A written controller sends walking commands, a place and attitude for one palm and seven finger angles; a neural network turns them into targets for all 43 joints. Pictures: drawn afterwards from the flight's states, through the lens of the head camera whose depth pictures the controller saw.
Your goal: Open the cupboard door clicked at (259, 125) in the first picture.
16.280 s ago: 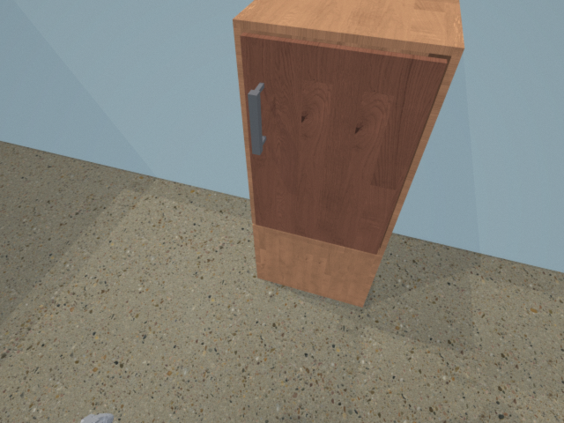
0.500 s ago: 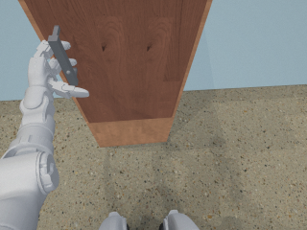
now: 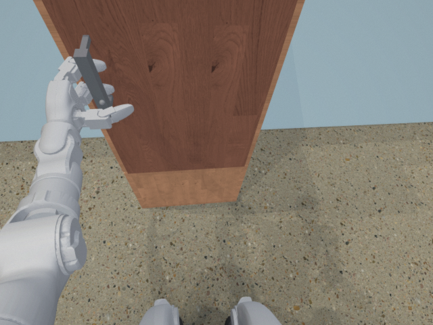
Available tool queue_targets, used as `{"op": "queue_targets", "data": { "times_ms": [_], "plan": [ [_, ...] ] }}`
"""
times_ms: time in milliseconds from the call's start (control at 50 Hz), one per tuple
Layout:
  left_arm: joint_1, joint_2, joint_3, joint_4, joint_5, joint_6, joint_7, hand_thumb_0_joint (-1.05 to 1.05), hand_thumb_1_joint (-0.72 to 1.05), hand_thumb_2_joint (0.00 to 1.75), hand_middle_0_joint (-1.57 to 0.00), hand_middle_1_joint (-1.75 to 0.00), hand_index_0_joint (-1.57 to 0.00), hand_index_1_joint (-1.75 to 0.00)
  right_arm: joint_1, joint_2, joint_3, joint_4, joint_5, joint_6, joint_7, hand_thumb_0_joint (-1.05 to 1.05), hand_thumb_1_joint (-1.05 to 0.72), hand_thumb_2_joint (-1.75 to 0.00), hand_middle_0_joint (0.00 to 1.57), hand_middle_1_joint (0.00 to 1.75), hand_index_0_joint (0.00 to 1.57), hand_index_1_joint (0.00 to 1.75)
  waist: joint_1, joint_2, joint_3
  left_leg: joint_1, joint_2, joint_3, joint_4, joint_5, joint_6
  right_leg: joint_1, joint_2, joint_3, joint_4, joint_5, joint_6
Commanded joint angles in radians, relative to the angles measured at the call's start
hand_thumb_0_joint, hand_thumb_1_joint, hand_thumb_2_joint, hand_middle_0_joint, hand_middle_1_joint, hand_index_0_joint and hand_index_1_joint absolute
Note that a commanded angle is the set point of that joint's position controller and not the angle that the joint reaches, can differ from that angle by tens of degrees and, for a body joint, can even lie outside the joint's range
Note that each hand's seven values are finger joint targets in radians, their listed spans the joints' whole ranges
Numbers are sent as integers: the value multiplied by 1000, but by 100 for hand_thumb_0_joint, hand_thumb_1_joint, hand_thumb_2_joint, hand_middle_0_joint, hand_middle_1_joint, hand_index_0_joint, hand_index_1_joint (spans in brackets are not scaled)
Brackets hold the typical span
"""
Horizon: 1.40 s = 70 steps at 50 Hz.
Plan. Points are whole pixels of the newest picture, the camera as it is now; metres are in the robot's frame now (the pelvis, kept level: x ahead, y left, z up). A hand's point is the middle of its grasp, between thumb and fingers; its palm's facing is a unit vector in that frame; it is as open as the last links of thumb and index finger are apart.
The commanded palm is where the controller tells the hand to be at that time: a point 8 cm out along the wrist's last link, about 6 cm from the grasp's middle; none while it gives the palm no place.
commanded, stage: close the thumb around the handle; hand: left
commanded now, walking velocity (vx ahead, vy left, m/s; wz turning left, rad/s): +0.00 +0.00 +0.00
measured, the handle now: (98, 81) +0.55 +0.19 +0.09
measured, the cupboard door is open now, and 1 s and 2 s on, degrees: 0 17 43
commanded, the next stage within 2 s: pull the door open along its arc in 0.36 s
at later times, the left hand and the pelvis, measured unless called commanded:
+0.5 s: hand (108, 102) +0.50 +0.16 +0.09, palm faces +0.02 -1.00 -0.01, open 5.6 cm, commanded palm +0.47 +0.21 +0.09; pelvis +0.00 +0.00 +0.00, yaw -1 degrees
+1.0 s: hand (122, 149) +0.40 +0.13 +0.09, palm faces +0.17 -0.98 +0.07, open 6.0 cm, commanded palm +0.34 +0.18 +0.09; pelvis +0.02 +0.00 +0.02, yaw -1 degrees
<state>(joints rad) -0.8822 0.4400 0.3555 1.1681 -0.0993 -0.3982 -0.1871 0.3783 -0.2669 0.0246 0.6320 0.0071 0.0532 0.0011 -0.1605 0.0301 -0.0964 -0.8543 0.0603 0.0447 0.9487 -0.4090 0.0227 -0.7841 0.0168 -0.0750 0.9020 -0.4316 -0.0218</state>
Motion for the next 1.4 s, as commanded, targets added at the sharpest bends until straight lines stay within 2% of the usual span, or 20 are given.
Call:
{"op": "queue_targets", "data": {
  "times_ms": [0,140,220,300,340,440,480,580,720,840,860,880,940,1000,1040,1100,1180,1200,1260,1380],
  "plan": [
    [-448,232,21,-211,-19,-67,-12,0,51,73,-37,-131,-37,-131,161,-173,-62,-54,-3,-16,-13,0,-90,-90,20,30,20,30,-6,68,-443,370,-43,-80,-79,339,11,125,42,47,-104,358,5],
    [-473,214,10,-198,-21,-62,-7,0,90,90,-40,-135,-40,-135,163,-174,-66,-43,-4,-15,-14,0,-90,-90,20,30,20,30,-18,53,-421,366,-39,-85,-79,310,10,85,41,43,-111,317,9],
    [-490,234,19,-243,-10,-79,3,0,90,90,-40,-135,-40,-135,170,-172,-66,-41,-9,-17,-12,0,-90,-90,20,30,20,30,-8,111,-481,410,-38,-90,-73,364,6,89,40,42,-94,347,5],
    [-443,272,70,-232,-20,-74,16,0,90,90,-40,-135,-40,-135,171,-175,-66,-47,-9,-13,-11,0,-90,-90,20,30,20,30,12,62,-472,375,-42,-83,-77,372,7,138,43,42,-95,370,5],
    [-434,230,34,-245,-6,-73,23,0,90,90,-40,-135,-40,-135,162,-165,-65,-55,-8,-12,-8,0,-90,-90,20,30,20,30,11,84,-463,385,-42,-78,-80,376,6,127,42,41,-97,377,7],
    [-422,260,52,-255,-3,-80,26,0,90,90,-40,-135,-40,-135,159,-169,-66,-60,-7,-9,-9,0,-90,-90,20,30,20,30,13,75,-460,368,-44,-71,-86,351,7,153,41,50,-103,379,8],
    [-463,162,-18,-266,-14,-84,23,0,90,90,-40,-135,-40,-135,152,-158,-68,-54,-7,-15,-6,0,-90,-90,20,30,20,30,-8,84,-445,394,-42,-74,-84,336,6,114,44,44,-111,353,8],
    [-333,160,1,-338,-27,-99,22,0,90,90,-40,-135,-40,-135,143,-160,-76,-68,-6,-15,3,0,-90,-90,20,30,20,30,34,76,-511,437,-41,-70,-88,417,2,168,45,39,-99,421,3],
    [11,77,-29,-524,-73,-67,17,0,90,90,-40,-135,-40,-135,78,-144,-81,-130,14,-12,12,0,-90,-90,20,30,20,30,95,29,-467,422,-48,-39,-126,452,8,282,42,40,-119,510,3],
    [240,-10,-86,-737,-103,-32,38,0,90,90,-40,-135,-40,-135,8,-125,-80,-170,26,-29,13,0,-90,-90,20,30,20,30,115,-5,-376,413,-54,-19,-164,425,12,338,32,40,-146,537,8],
    [247,-51,29,-811,-167,-20,165,0,90,90,-40,-135,-40,-135,-31,-93,-79,-175,23,-41,13,0,-90,-90,20,30,20,30,193,-23,-369,375,-57,-13,-177,417,0,364,33,26,-156,503,8],
    [321,-136,-56,-835,-139,-1,230,0,90,90,-40,-135,-40,-135,-45,-90,-75,-182,17,-54,21,0,-90,-90,20,30,20,30,170,-5,-347,389,-58,-10,-187,395,-6,355,33,21,-156,479,10],
    [406,-208,-106,-944,-54,19,415,0,90,90,-40,-135,-40,-135,-69,-78,-74,-178,-7,-71,37,0,-90,-90,20,30,20,30,175,-7,-336,401,-53,-16,-183,422,-13,344,24,11,-137,474,7],
    [440,-287,-207,-1035,49,32,541,0,90,90,-40,-135,-40,-135,-88,-68,-78,-184,-33,-69,48,0,-90,-90,20,30,20,30,160,-51,-337,419,-51,-25,-174,415,-9,341,17,13,-135,462,6],
    [478,-376,-279,-1092,86,54,619,0,90,90,-40,-135,-40,-135,-124,-54,-78,-194,-42,-66,51,0,-90,-90,20,30,20,30,162,-29,-343,435,-52,-19,-174,403,-11,344,9,15,-138,457,5],
    [518,-455,-371,-1150,143,89,707,0,90,90,-40,-135,-40,-135,-152,-47,-78,-202,-56,-58,45,0,-90,-90,20,30,20,30,144,-89,-317,436,-50,-29,-175,365,-9,345,5,16,-153,426,4],
    [559,-547,-497,-1222,193,132,760,0,90,90,-40,-135,-40,-135,-200,-33,-74,-215,-63,-45,36,0,-90,-90,20,30,20,30,132,-80,-281,440,-53,-30,-181,319,-10,346,-7,24,-174,398,1],
    [597,-567,-523,-1211,207,142,761,0,90,90,-40,-135,-40,-135,-203,-29,-73,-215,-66,-44,30,0,-90,-90,20,30,20,30,124,-117,-257,439,-50,-33,-183,310,-7,343,-7,22,-185,393,3],
    [632,-606,-584,-1268,219,153,759,0,90,90,-40,-135,-40,-135,-229,-16,-68,-226,-65,-42,24,0,-90,-90,20,30,20,30,127,-88,-250,448,-56,-33,-184,289,-7,355,-18,33,-200,391,3],
    [816,-668,-665,-1356,194,175,742,0,90,90,-40,-135,-40,-135,-274,4,-49,-249,-54,-64,25,0,-90,-90,20,30,20,30,139,-89,-214,445,-67,-42,-186,250,-8,389,-36,48,-233,401,12]
  ]
}}
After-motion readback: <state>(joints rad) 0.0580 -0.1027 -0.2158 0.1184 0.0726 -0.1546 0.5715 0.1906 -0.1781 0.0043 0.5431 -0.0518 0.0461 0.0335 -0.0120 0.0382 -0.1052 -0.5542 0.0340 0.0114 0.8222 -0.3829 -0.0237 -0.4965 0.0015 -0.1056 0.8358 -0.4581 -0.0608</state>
